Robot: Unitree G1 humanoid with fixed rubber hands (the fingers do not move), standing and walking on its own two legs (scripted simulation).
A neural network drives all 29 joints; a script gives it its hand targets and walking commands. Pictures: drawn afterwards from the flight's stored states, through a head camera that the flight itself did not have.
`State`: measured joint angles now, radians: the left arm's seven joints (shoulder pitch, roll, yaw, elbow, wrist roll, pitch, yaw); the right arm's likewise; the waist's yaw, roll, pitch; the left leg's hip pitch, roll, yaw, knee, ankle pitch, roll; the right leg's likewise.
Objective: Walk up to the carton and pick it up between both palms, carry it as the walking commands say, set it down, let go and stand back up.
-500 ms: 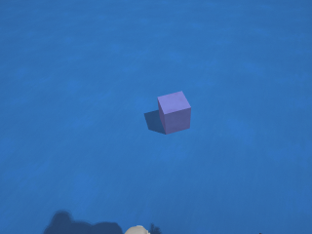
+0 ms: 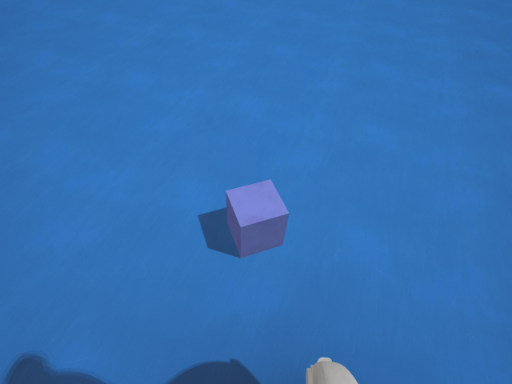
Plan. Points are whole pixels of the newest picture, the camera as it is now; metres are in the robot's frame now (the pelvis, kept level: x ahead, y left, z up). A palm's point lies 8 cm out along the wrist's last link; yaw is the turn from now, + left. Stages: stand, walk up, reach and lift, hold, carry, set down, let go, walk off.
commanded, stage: walk up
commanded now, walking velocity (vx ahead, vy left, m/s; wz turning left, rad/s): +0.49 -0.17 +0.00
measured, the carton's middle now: (255, 219) +0.88 -0.03 -0.66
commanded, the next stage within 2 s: none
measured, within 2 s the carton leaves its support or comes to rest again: neither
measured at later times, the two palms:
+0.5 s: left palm (151, 376) +0.18 +0.19 -0.12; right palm (405, 293) +0.32 -0.30 -0.14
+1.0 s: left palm (157, 262) +0.40 +0.23 -0.16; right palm (382, 287) +0.32 -0.24 -0.11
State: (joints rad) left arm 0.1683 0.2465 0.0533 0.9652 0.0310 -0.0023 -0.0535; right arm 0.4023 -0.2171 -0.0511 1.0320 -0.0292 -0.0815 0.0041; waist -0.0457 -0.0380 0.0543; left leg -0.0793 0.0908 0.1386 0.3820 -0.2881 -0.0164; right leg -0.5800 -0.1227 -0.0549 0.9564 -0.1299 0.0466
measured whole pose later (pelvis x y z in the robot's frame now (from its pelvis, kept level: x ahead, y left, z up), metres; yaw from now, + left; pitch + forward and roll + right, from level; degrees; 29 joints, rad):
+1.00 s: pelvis +0.37 +0.00 +0.01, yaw +0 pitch +0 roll -4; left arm 0.24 0.22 0.06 1.05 0.02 0.04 -0.01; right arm 0.40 -0.15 -0.04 1.08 -0.03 -0.06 -0.03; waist -0.04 -0.05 0.05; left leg -0.18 0.11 0.13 0.37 -0.18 0.01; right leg -0.45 -0.08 -0.04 0.91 -0.21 0.05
